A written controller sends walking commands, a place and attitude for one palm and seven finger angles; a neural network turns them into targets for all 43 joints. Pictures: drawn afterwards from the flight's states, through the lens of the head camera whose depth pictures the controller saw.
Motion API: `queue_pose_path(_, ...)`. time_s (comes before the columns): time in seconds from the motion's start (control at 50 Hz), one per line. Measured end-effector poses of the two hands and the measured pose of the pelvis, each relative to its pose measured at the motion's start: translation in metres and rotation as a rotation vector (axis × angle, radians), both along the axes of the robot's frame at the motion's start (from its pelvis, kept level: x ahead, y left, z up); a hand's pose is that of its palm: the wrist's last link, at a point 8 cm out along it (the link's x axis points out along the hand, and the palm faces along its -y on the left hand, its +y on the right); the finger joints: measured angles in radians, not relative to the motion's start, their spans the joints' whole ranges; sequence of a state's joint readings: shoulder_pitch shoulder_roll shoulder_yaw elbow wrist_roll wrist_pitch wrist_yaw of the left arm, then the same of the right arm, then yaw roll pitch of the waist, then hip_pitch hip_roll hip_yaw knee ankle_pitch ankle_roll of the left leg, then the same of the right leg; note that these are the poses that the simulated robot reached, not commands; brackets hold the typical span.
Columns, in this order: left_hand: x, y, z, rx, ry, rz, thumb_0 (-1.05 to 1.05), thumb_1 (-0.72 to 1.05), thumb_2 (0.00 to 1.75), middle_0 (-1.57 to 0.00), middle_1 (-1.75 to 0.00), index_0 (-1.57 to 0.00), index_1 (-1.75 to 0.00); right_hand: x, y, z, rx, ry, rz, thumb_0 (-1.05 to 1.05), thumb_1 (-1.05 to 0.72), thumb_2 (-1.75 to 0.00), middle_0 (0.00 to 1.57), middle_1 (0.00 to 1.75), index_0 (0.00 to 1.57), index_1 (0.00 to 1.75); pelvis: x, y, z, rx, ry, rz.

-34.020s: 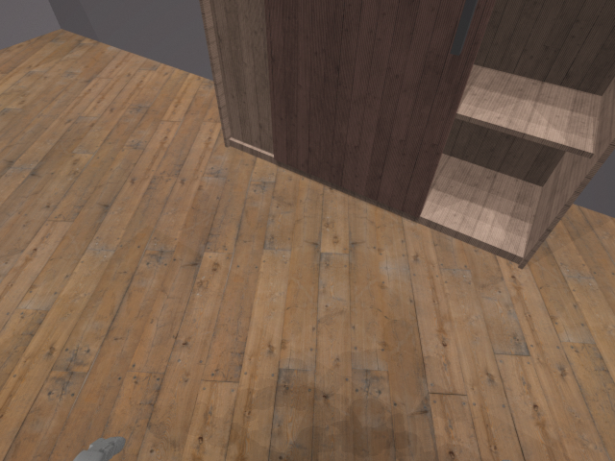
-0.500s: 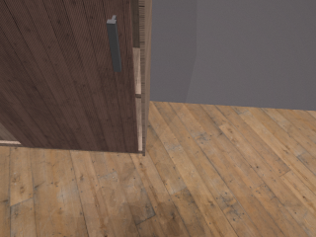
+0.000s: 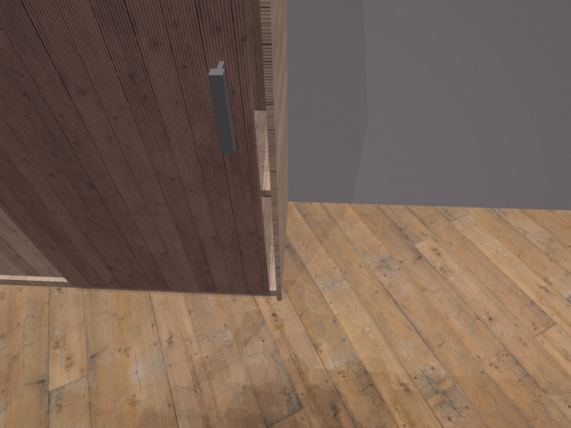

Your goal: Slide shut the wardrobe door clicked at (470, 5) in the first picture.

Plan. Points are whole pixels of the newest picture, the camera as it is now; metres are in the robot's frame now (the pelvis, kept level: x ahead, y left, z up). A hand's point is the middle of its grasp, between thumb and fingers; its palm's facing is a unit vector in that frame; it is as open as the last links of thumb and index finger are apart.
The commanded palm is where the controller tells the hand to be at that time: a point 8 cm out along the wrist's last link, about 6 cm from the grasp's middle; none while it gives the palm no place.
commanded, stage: let the arm hang, fingers relaxed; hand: left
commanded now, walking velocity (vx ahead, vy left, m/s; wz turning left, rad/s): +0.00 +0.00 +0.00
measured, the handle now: (225, 109) +0.68 +0.17 +0.10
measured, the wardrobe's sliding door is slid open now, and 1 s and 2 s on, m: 0.03 0.03 0.03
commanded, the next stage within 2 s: look to check the result in 0.28 s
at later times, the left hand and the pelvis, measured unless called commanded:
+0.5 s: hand out of the picture +0.13 +0.22 -0.16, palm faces -0.03 -0.95 -0.31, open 7.3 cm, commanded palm none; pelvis +0.04 -0.01 +0.01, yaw +0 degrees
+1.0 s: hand out of the picture +0.14 +0.21 -0.15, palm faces -0.02 -0.94 -0.35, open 7.3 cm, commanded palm none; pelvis +0.06 -0.03 +0.00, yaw -1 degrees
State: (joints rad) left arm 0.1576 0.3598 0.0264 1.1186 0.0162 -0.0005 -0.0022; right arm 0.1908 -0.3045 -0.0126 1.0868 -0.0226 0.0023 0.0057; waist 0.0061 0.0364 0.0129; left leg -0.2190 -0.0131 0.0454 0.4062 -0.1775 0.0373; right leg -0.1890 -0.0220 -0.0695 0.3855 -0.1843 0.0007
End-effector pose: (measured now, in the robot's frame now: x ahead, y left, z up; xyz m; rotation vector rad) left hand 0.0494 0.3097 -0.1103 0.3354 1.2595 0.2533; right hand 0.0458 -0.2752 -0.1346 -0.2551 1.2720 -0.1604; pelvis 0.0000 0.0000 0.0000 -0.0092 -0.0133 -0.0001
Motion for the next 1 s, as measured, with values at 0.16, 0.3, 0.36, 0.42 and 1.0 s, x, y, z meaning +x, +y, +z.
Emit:
queue_pose_path(0.16, 0.050, -0.020, -0.001, -0.046, -0.070, -0.051, 0.00, 0.91, 0.90, -0.20, -0.30, -0.20, -0.30, 0.035, -0.009, 0.010, -0.023, -0.040, 0.016, 0.00, -0.90, -0.89, 0.20, 0.30, 0.21, 0.30, 0.014, -0.002, 0.003, 0.008, 0.006, 0.000)
queue_pose_path(0.3, 0.071, -0.038, -0.008, -0.087, -0.075, -0.067, 0.00, 0.91, 0.90, -0.20, -0.30, -0.20, -0.30, 0.058, -0.020, 0.018, -0.050, -0.056, 0.019, 0.00, -0.90, -0.89, 0.20, 0.30, 0.21, 0.30, 0.028, -0.007, 0.005, 0.009, 0.010, 0.000)
queue_pose_path(0.36, 0.074, -0.041, -0.009, -0.092, -0.066, -0.065, 0.00, 0.91, 0.90, -0.20, -0.30, -0.20, -0.30, 0.064, -0.024, 0.020, -0.057, -0.056, 0.019, 0.00, -0.90, -0.89, 0.20, 0.30, 0.21, 0.30, 0.033, -0.009, 0.005, 0.010, 0.012, 0.000)
queue_pose_path(0.42, 0.075, -0.042, -0.010, -0.089, -0.054, -0.059, 0.00, 0.91, 0.90, -0.20, -0.30, -0.20, -0.30, 0.070, -0.027, 0.020, -0.061, -0.052, 0.019, 0.00, -0.90, -0.89, 0.20, 0.30, 0.21, 0.30, 0.038, -0.011, 0.005, 0.010, 0.014, 0.000)
queue_pose_path(1.0, 0.087, -0.053, -0.001, -0.039, -0.048, -0.048, 0.00, 0.91, 0.90, -0.20, -0.30, -0.20, -0.30, 0.082, -0.048, 0.013, -0.045, -0.043, 0.001, 0.00, -0.90, -0.89, 0.20, 0.30, 0.21, 0.30, 0.057, -0.034, 0.005, 0.014, 0.002, -0.011)
